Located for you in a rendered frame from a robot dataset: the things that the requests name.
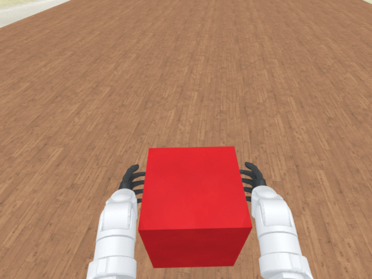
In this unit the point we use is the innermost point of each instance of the robot right forearm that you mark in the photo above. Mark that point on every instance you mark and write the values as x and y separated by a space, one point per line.
281 256

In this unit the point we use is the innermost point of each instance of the robot left forearm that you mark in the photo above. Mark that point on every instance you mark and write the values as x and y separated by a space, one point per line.
115 240

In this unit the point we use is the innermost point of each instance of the carton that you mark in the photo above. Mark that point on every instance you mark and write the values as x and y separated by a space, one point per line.
194 211

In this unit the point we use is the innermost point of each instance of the robot left hand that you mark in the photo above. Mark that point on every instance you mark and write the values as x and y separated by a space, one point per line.
129 177

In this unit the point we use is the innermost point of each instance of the robot right hand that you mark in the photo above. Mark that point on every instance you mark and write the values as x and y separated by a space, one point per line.
257 178

